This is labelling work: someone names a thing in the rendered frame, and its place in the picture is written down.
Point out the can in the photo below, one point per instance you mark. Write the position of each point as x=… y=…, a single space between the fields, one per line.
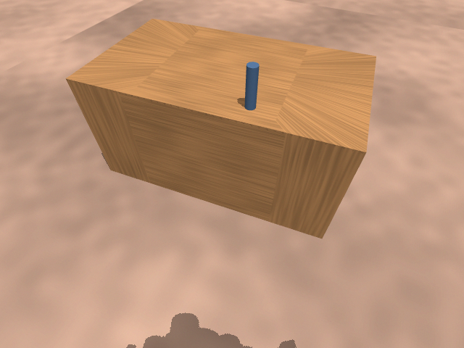
x=252 y=72

